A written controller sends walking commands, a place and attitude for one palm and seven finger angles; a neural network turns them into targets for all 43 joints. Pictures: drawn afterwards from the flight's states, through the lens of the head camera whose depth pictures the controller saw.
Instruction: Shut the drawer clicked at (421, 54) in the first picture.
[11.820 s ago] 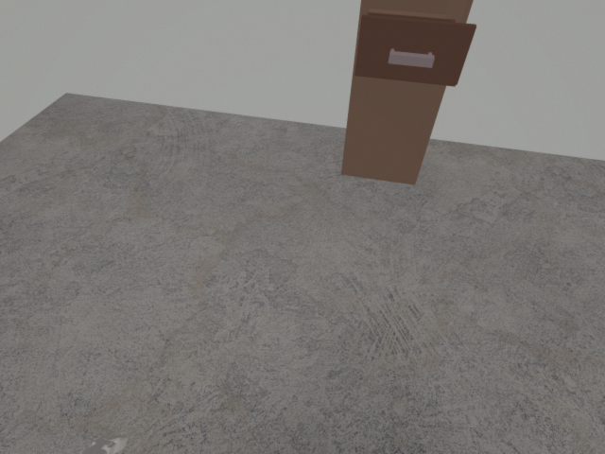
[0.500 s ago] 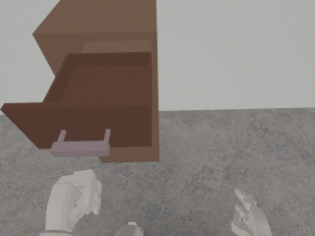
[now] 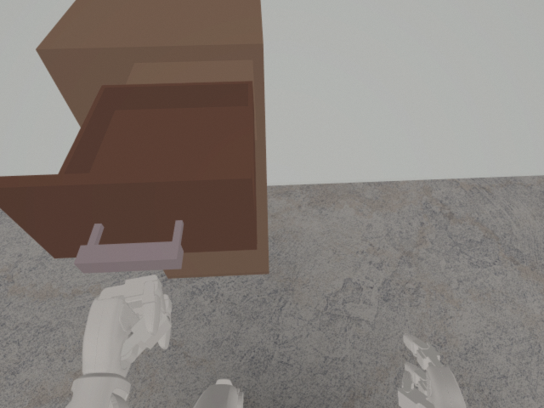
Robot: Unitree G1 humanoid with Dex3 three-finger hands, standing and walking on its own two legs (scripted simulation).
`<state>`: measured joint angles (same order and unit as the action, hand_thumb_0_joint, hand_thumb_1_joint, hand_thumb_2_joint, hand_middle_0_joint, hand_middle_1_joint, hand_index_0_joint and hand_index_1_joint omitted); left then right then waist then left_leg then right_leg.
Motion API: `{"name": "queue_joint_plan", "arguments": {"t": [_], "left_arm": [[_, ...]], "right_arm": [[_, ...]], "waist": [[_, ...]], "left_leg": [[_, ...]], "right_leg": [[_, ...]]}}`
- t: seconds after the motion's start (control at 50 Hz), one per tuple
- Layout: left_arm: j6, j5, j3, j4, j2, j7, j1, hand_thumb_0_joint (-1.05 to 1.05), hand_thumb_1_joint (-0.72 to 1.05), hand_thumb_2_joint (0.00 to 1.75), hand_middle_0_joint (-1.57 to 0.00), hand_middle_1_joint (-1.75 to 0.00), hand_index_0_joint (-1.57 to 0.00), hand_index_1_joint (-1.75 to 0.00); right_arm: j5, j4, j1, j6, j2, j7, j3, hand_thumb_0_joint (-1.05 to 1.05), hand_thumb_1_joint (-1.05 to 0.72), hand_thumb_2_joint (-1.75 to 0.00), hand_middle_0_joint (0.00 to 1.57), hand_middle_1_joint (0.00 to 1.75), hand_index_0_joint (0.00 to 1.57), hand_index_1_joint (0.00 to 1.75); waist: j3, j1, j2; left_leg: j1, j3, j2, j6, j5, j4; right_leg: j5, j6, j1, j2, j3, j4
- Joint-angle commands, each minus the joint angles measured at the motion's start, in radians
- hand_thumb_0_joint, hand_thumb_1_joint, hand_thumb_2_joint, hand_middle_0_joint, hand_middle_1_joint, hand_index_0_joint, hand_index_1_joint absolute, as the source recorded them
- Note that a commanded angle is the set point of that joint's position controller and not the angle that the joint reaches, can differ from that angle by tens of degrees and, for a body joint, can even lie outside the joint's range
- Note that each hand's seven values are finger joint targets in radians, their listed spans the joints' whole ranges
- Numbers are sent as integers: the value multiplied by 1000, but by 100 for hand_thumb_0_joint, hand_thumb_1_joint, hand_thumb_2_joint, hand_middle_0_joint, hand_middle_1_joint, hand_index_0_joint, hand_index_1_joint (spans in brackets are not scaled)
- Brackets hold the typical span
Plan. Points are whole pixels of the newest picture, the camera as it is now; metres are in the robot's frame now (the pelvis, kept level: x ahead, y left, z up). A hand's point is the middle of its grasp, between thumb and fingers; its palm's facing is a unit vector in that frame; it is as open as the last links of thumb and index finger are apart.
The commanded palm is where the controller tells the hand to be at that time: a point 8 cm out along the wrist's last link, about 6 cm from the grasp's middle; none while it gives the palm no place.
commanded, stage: bring the fist close to the handle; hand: left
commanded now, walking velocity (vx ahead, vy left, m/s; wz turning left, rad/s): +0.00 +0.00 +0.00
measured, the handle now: (135, 242) +0.33 +0.21 +0.07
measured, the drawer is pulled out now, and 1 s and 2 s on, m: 0.29 0.25 0.14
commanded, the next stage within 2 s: push the drawer shut in 0.12 s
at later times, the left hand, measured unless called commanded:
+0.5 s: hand (174, 298) +0.25 +0.14 +0.06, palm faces +0.04 -1.00 -0.03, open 3.2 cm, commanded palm +0.24 +0.20 +0.07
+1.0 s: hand (173, 269) +0.29 +0.15 +0.06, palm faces +0.05 -1.00 -0.04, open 3.0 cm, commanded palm +0.29 +0.21 +0.07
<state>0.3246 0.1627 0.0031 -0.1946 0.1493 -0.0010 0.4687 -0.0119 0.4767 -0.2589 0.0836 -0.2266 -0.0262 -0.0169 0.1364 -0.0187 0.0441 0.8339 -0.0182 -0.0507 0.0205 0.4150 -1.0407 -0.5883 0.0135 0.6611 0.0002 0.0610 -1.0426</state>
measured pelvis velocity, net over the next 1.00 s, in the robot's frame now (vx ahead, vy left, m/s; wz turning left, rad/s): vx -0.02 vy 0.00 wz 0.01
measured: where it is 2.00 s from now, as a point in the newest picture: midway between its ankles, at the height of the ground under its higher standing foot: outside the picture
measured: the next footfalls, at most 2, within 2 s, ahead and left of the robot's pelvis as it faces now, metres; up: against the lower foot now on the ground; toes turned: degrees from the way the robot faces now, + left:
none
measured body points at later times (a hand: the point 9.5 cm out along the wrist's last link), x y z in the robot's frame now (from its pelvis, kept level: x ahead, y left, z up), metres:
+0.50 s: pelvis +0.00 +0.00 +0.00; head +0.06 +0.00 +0.45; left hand +0.24 +0.19 +0.07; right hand +0.17 -0.23 -0.09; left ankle +0.05 +0.13 -0.67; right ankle -0.04 -0.11 -0.67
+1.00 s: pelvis -0.02 +0.00 +0.00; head +0.04 +0.00 +0.45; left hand +0.29 +0.20 +0.07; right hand +0.15 -0.23 -0.09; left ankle +0.05 +0.13 -0.67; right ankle -0.04 -0.11 -0.67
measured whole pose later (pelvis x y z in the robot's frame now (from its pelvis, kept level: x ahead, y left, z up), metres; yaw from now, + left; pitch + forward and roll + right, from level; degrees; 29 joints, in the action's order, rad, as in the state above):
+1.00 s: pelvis -0.02 +0.00 +0.00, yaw +0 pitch +11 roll -2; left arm 0.31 0.17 -0.04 0.21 0.19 -0.01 0.01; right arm -0.02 0.59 -0.21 0.07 -0.23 -0.05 -0.03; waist 0.10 -0.03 0.04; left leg 0.83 -0.03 -0.05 0.02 0.37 -1.00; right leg -0.54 0.01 0.66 0.00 0.07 -1.01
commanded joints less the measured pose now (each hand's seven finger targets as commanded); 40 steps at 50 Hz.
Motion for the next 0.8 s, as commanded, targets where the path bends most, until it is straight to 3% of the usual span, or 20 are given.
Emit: {"name": "queue_joint_plan", "arguments": {"t": [0.0, 0.02, 0.06, 0.08, 0.12, 0.26, 0.32, 0.36, 0.38, 0.44, 0.48, 0.56, 0.66, 0.7, 0.76, 0.78], "left_arm": [[65, -2, -24, -196, 59, -2, -46, 0, 90, 90, -140, -160, -140, -160], [66, 0, -13, -203, 45, -4, -36, 0, 90, 90, -140, -160, -140, -160], [75, -7, -56, -203, 96, 6, -56, 0, 90, 90, -140, -160, -140, -160], [85, -6, -24, -233, 66, 6, -72, 0, 90, 90, -140, -160, -140, -160], [94, -6, -33, -236, 70, 11, -66, 0, 90, 90, -140, -160, -140, -160], [69, -14, -29, -182, 69, 15, -88, 0, 90, 90, -140, -160, -140, -160], [54, -13, -12, -165, 63, 10, -190, 0, 90, 90, -140, -160, -140, -160], [49, -16, -48, -143, 96, 14, -217, 0, 90, 90, -140, -160, -140, -160], [47, -12, -38, -140, 78, 13, -219, 0, 90, 90, -140, -160, -140, -160], [42, -4, -65, -124, 94, 16, -282, 0, 90, 90, -140, -160, -140, -160], [40, -3, -60, -117, 87, 21, -297, 0, 90, 90, -140, -160, -140, -160], [44, -3, -84, -70, 109, 32, -371, 0, 90, 90, -140, -160, -140, -160], [64, -3, -76, -13, 112, 28, -533, 0, 90, 90, -140, -160, -140, -160], [69, -1, -70, 2, 105, 24, -554, 0, 90, 90, -140, -160, -140, -160], [64, 4, -103, 50, 143, 23, -624, 0, 90, 90, -140, -160, -140, -160], [64, 7, -90, 53, 129, 19, -654, 0, 90, 90, -140, -160, -140, -160]], "right_arm": [[-4, -168, 70, 56, -113, -8, 53, 0, -90, -90, 20, 30, 20, 30], [-2, -174, 69, 56, -111, -8, 52, 0, -90, -90, 20, 30, 20, 30], [-1, -167, 70, 53, -115, -13, 54, 0, -90, -90, 20, 30, 20, 30], [0, -173, 73, 56, -109, -10, 51, 0, -90, -90, 20, 30, 20, 30], [0, -172, 69, 55, -107, -8, 50, 0, -90, -90, 20, 30, 20, 30], [2, -164, 63, 43, -115, -7, 50, 0, -90, -90, 20, 30, 20, 30], [0, -160, 66, 42, -118, -11, 45, 0, -90, -90, 20, 30, 20, 30], [1, -150, 66, 40, -123, -15, 47, 0, -90, -90, 20, 30, 20, 30], [1, -154, 66, 39, -118, -15, 46, 0, -90, -90, 20, 30, 20, 30], [0, -143, 67, 38, -118, -16, 45, 0, -90, -90, 20, 30, 20, 30], [0, -139, 71, 36, -115, -15, 44, 0, -90, -90, 20, 30, 20, 30], [1, -111, 69, 35, -123, -16, 43, 0, -90, -90, 20, 30, 20, 30], [-1, -75, 81, 38, -127, -22, 42, 0, -90, -90, 20, 30, 20, 30], [-2, -70, 85, 40, -125, -22, 43, 0, -90, -90, 20, 30, 20, 30], [-4, -51, 87, 37, -133, -28, 43, 0, -90, -90, 20, 30, 20, 30], [-5, -49, 93, 37, -130, -29, 43, 0, -90, -90, 20, 30, 20, 30]], "waist": [[134, -16, -43], [146, -14, -49], [145, -11, -48], [163, -12, -13], [172, -9, -3], [160, -23, -35], [146, -37, -33], [154, -30, -37], [171, -23, -35], [211, -19, -33], [225, -12, 0], [192, -30, -39], [183, -55, -36], [211, -45, -2], [221, -50, -34], [231, -52, -19]], "left_leg": [[-242, 3, 34, -53, -154, 118], [-245, 4, 35, -53, -153, 119], [-240, 3, 32, -54, -150, 117], [-255, 5, 36, -54, -158, 116], [-264, 5, 34, -52, -166, 116], [-251, -1, 32, -54, -173, 109], [-247, -8, 32, -53, -132, 113], [-248, -8, 30, -54, -139, 114], [-255, -5, 33, -53, -148, 116], [-279, 0, 32, -51, -178, 118], [-294, 2, 33, -51, -202, 125], [-282, -6, 29, -52, -194, 125], [-282, -11, 27, -53, -143, 126], [-297, -8, 31, -50, -140, 129], [-294, -11, 29, -54, -121, 135], [-306, -7, 30, -54, -125, 136]], "right_leg": [[308, -12, 50, 20, -8, 186], [307, -12, 44, 20, -6, 185], [292, -11, 46, 23, -10, 186], [300, -8, 47, 19, -9, 178], [303, -5, 47, 22, -5, 173], [323, -9, 54, 25, -4, 174], [278, -10, 77, 24, -6, 183], [277, -8, 68, 25, -8, 184], [291, -7, 53, 23, -9, 184], [324, -8, 34, 23, -10, 183], [348, -4, 17, 21, -8, 181], [340, -8, 34, 24, -6, 189], [276, -10, 67, 22, -12, 202], [271, -7, 61, 19, -16, 203], [248, -9, 59, 21, -21, 215], [255, -10, 57, 18, -26, 218]]}}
